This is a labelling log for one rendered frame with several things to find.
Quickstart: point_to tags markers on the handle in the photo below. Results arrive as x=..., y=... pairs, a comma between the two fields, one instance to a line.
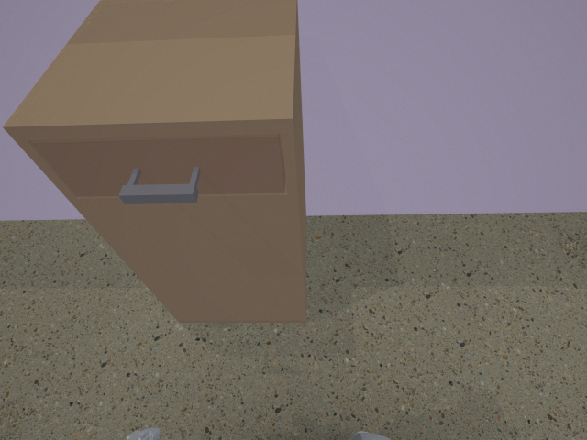
x=160, y=193

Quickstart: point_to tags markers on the cabinet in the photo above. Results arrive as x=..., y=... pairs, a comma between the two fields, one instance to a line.
x=179, y=68

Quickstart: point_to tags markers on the drawer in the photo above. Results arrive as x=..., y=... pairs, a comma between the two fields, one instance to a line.
x=229, y=164

